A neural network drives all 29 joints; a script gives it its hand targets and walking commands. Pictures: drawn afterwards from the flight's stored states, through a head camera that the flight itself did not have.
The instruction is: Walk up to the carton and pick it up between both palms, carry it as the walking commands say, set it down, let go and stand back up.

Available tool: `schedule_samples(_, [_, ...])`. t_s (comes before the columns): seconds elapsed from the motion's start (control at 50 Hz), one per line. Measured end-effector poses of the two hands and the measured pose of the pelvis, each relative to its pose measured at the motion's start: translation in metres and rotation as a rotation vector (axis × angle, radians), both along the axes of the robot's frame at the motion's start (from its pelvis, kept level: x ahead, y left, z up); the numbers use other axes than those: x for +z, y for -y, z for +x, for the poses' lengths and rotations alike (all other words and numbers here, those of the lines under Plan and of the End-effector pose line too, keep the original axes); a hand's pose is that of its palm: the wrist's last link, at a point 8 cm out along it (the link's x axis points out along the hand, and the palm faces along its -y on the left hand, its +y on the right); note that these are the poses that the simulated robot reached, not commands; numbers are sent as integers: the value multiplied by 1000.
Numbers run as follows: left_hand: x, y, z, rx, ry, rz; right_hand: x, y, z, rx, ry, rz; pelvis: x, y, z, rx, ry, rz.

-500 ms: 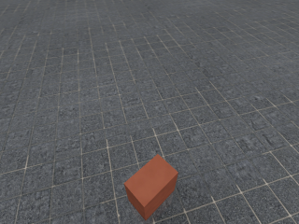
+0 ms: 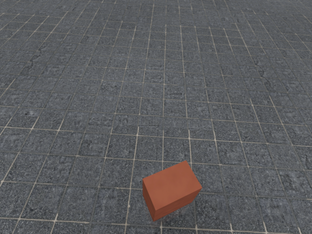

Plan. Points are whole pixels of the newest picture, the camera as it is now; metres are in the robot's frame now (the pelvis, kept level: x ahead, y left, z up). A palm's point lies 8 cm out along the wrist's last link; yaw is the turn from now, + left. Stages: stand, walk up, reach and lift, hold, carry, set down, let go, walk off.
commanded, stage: walk up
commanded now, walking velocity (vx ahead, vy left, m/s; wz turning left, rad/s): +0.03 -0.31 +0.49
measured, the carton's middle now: (169, 191) +0.42 -0.09 -0.62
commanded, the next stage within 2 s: none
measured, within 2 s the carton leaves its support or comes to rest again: neither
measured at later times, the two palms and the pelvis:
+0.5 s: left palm out of the picture +0.11 +0.05 -0.10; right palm out of the picture +0.12 -0.46 -0.14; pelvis +0.05 -0.21 +0.00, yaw +12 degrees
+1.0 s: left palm out of the picture +0.00 -0.14 -0.12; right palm out of the picture +0.19 -0.61 -0.15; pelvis +0.05 -0.40 -0.01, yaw +18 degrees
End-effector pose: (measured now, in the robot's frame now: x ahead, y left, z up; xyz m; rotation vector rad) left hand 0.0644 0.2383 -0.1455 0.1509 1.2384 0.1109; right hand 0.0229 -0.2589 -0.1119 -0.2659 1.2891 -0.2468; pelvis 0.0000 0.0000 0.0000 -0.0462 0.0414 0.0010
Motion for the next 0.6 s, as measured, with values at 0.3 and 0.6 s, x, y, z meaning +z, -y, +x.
schedule_samples(0.3, [21, 93, 91, 18, 199, -25, 8, 100, 22, 55, -33, -31, 5, 99, 21, 126, -11, -33])
schedule_samples(0.6, [65, 220, -4, 229, 36, 193, -30, 229, 122, 229, -1, 138, 13, 248, 67, 245, 33, 133])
